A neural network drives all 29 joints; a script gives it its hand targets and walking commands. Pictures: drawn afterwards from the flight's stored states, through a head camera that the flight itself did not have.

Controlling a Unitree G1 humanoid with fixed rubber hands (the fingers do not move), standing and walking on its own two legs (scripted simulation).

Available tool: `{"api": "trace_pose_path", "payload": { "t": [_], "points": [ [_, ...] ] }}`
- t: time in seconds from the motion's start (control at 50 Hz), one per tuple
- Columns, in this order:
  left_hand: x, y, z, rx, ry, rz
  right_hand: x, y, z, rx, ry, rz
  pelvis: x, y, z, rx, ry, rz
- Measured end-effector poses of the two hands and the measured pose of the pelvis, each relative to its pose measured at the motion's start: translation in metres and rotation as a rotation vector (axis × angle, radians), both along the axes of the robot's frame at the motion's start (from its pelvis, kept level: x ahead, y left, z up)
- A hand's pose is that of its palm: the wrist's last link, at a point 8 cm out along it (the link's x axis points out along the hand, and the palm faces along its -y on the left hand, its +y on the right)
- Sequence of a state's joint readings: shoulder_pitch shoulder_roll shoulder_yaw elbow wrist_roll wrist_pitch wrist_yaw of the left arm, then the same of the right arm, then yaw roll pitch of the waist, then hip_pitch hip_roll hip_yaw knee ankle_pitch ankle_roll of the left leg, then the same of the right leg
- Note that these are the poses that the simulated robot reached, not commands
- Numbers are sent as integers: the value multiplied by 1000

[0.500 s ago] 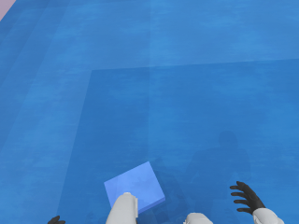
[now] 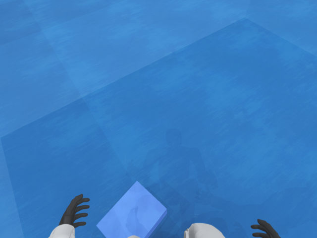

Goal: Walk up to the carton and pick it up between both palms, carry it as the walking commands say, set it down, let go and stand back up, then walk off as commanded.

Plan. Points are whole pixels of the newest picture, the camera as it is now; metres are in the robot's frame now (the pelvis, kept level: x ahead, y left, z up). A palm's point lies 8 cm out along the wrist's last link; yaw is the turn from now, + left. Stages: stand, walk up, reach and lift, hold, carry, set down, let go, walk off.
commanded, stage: walk off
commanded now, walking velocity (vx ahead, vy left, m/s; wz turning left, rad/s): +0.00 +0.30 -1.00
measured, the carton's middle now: (134, 219) +0.23 +0.16 -0.66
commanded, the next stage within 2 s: stand in 1.40 s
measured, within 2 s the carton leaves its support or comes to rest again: rests again in 1.82 s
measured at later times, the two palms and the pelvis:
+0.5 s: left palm (16, 196) +0.26 +0.43 -0.10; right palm out of the picture +0.06 -0.10 -0.08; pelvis +0.04 +0.18 +0.01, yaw -28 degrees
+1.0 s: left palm (36, 138) +0.42 +0.39 -0.07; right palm out of the picture -0.01 +0.03 -0.10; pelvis +0.13 +0.28 +0.02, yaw -58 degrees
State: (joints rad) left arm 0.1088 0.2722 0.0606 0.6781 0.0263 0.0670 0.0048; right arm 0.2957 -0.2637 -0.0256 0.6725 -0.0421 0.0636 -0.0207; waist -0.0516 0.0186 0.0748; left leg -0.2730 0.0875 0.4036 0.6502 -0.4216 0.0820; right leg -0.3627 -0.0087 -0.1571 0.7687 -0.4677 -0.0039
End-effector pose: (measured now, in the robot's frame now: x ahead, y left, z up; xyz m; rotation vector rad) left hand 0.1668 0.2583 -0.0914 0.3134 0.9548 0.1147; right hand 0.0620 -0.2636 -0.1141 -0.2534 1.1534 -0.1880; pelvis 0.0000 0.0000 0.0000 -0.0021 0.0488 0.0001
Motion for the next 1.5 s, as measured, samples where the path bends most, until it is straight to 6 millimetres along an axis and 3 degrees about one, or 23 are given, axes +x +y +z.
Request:
{"api": "trace_pose_path", "payload": {
  "t": [0.04,0.08,0.18,0.26,0.36,0.42,0.48,0.62,0.74,0.8,0.86,0.96,1.04,1.12,1.18,1.28,1.38,1.5],
  "points": [
    [14,1,0,27,-38,-50,-23,5,-17,16,42,-41,-1,7,-10,3,-2,-39],
    [9,12,3,61,-14,-58,-31,15,-18,36,57,-62,-1,17,-7,2,-8,-78],
    [-19,58,17,131,130,-63,-9,40,4,64,-41,-96,3,46,12,29,-7,-177],
    [-17,99,23,170,166,-92,14,62,18,64,-115,-112,8,75,16,54,6,-252],
    [12,155,14,196,169,-143,41,100,27,29,-191,-143,21,123,9,53,19,-343],
    [47,180,-4,192,144,-200,34,124,26,-18,-194,-197,31,154,-1,35,19,-396],
    [79,174,-10,155,147,-277,6,151,35,-21,-154,-283,39,173,7,10,12,-468],
    [155,121,-7,48,117,-527,-55,200,39,-57,-100,-545,64,208,16,-10,7,-627],
    [211,51,-1,4,19,-749,-111,256,4,-9,-16,-753,82,231,2,-2,-3,-760],
    [225,41,0,23,-34,-810,-129,284,-18,39,39,-810,89,240,-8,-4,-7,-817],
    [227,69,6,101,23,-813,-119,297,-11,65,13,-842,100,250,1,0,-13,-875],
    [243,120,18,203,114,-827,-85,296,12,32,-86,-863,123,270,16,30,-13,-972],
    [277,147,20,248,123,-854,-53,297,23,-3,-157,-878,148,290,16,50,-10,-1045],
    [329,158,10,257,105,-901,-18,307,30,-60,-202,-909,182,312,9,47,-2,-1119],
    [371,148,-6,237,76,-964,-10,334,30,-100,-182,-970,210,328,0,30,0,-1173],
    [399,93,-8,163,96,-1120,-17,402,42,-89,-115,-1138,242,340,14,-7,7,-1291],
    [411,31,-6,100,100,-1303,-23,458,39,-104,-78,-1329,272,347,16,-14,6,-1407],
    [398,-60,2,-11,26,-1527,-22,546,8,-10,5,-1534,300,355,7,-13,-4,-1516]
  ]
}}
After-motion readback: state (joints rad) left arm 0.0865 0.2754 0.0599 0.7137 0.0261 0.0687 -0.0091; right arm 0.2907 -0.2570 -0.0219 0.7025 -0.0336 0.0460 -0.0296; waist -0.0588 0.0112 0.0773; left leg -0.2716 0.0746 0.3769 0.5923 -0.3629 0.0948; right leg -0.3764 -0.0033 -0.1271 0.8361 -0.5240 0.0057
